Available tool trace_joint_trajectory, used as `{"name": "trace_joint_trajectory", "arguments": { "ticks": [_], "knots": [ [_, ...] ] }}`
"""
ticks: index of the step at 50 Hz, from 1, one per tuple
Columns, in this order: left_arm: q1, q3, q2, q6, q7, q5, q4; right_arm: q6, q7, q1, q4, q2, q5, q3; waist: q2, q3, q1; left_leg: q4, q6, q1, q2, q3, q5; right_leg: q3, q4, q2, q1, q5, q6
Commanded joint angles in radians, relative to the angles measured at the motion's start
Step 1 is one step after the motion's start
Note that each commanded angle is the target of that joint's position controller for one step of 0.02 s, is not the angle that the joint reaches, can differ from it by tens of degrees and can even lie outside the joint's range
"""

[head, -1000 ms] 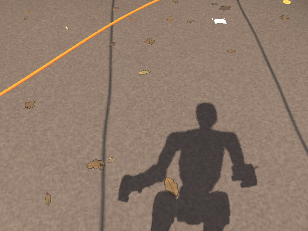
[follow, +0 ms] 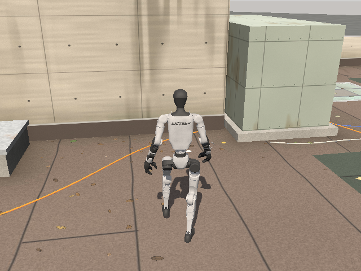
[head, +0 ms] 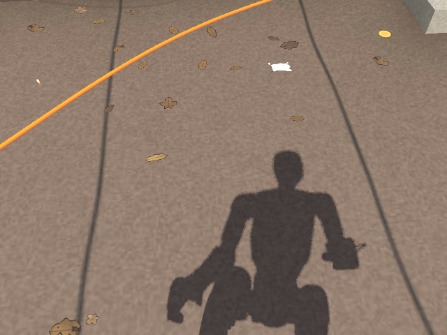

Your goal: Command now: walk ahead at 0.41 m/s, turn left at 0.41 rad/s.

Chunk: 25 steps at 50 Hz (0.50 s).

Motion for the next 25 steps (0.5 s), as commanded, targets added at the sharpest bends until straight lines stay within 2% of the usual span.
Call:
{"name": "trace_joint_trajectory", "arguments": {
  "ticks": [1,2,3,4,5,6,7,8,9,10,11,13,15,18,22,24,25],
  "knots": [
    [-0.004,0.04,0.183,0.015,0.014,-0.01,-0.046,-0.021,0.024,-0.128,-0.128,-0.038,-0.01,-0.002,-0.072,0.086,-0.013,-0.083,0.036,-0.01,-0.044,0.071,-0.064,0.047,0.048,-0.315,-0.025,0.874,-0.096],
    [-0.003,0.042,0.201,0.024,0.02,-0.013,-0.045,-0.021,0.027,-0.105,-0.133,-0.053,-0.015,-0.01,-0.104,0.043,-0.036,-0.084,0.051,0.057,-0.085,0.1,-0.103,0.045,0.122,-0.314,-0.009,1.069,-0.088],
    [-0.012,0.044,0.216,0.031,0.026,-0.016,-0.05,-0.022,0.028,-0.039,-0.124,-0.079,-0.018,-0.023,-0.134,-0.016,-0.077,-0.086,0.069,0.151,-0.124,0.116,-0.133,0.047,0.223,-0.308,0.0,1.203,-0.078],
    [-0.024,0.044,0.225,0.036,0.028,-0.017,-0.055,-0.022,0.022,0.075,-0.099,-0.126,-0.018,-0.046,-0.142,-0.092,-0.14,-0.119,0.096,0.305,-0.152,0.102,-0.11,0.053,0.368,-0.293,-0.03,1.207,-0.065],
    [-0.055,0.038,0.218,0.032,0.028,-0.027,-0.064,-0.021,0.006,0.19,-0.074,-0.167,-0.021,-0.068,-0.112,-0.15,-0.222,-0.242,0.132,0.519,-0.149,0.068,0.076,0.033,0.563,-0.249,-0.135,1.083,-0.027],
    [-0.02,0.008,0.125,0.019,0.022,0.011,-0.092,-0.011,-0.021,0.253,-0.053,-0.238,-0.036,-0.074,0.079,-0.268,-0.197,-0.158,0.194,0.851,0.048,-0.164,0.551,0.047,0.895,-0.151,-0.412,0.31,0.021],
    [0.142,-0.027,0.068,0.002,-0.004,0.008,-0.088,-0.02,-0.023,0.194,-0.091,-0.277,-0.061,-0.062,0.21,-0.508,-0.096,-0.164,0.458,1.136,0.369,-0.657,0.798,0.222,1.245,-0.003,-0.688,-0.397,0.067],
    [0.06,0.008,0.197,-0.002,-0.013,-0.02,-0.048,-0.012,-0.02,0.22,-0.091,-0.192,-0.051,-0.048,-0.004,-0.56,-0.19,-0.211,0.416,1.05,0.312,-0.533,0.761,0.385,1.252,-0.053,-0.656,-0.341,0.061],
    [-0.037,0.005,0.184,0.003,-0.014,-0.047,-0.096,-0.014,-0.016,0.144,-0.083,-0.171,-0.036,-0.038,0.014,-0.371,-0.16,-0.246,0.361,0.917,0.261,-0.384,0.656,0.352,1.188,-0.095,-0.724,-0.291,0.054],
    [-0.076,-0.001,0.153,0.008,-0.001,-0.031,-0.098,-0.017,-0.015,0.082,-0.072,-0.137,-0.018,-0.029,-0.065,-0.226,-0.12,-0.293,0.304,0.745,0.199,-0.306,0.54,0.317,1.091,-0.128,-0.74,-0.235,0.06],
    [-0.078,0.004,0.154,0.023,0.01,-0.017,-0.088,-0.018,-0.018,0.038,-0.071,-0.108,-0.014,-0.019,-0.063,-0.164,-0.089,-0.335,0.279,0.618,0.17,-0.257,0.476,0.312,1.025,-0.149,-0.691,-0.187,0.07],
    [0.001,0.003,0.126,0.06,0.021,-0.01,-0.061,-0.022,-0.014,-0.017,-0.065,-0.117,-0.039,-0.022,-0.012,-0.14,-0.031,-0.405,0.268,0.411,0.124,-0.166,0.446,0.292,0.958,-0.143,-0.521,-0.105,0.095],
    [0.023,-0.004,0.099,0.074,0.032,-0.002,-0.056,-0.03,-0.016,-0.05,-0.049,-0.111,-0.047,-0.021,0.025,-0.146,-0.012,-0.419,0.265,0.357,0.1,-0.102,0.472,0.283,0.833,-0.141,-0.471,-0.059,0.116],
    [-0.04,-0.012,0.088,0.082,0.04,0.006,-0.067,-0.02,-0.029,-0.054,-0.017,-0.112,-0.047,-0.02,0.054,-0.169,-0.035,-0.422,0.237,0.376,0.084,-0.072,0.334,0.286,0.652,-0.149,-0.442,0.047,0.12],
    [-0.117,-0.005,0.113,0.089,0.036,-0.001,-0.076,0.004,-0.038,-0.043,0.022,-0.107,-0.049,-0.012,0.069,-0.128,-0.069,-0.437,0.207,0.363,0.091,-0.122,-0.074,0.279,0.49,-0.136,-0.393,0.099,0.105],
    [-0.106,-0.006,0.1,0.083,0.031,0.011,-0.069,0.01,-0.036,-0.061,0.035,-0.079,-0.037,0.002,0.055,-0.104,-0.041,-0.395,0.154,0.334,0.061,-0.126,-0.251,0.254,0.32,-0.112,-0.299,0.175,0.078],
    [-0.112,-0.006,0.111,0.078,0.029,0.024,-0.072,0.007,-0.035,-0.025,0.054,-0.048,-0.038,0.014,0.026,-0.087,-0.042,-0.364,0.101,0.318,0.026,-0.121,-0.302,0.286,0.238,-0.133,-0.255,0.263,0.06]
  ]
}}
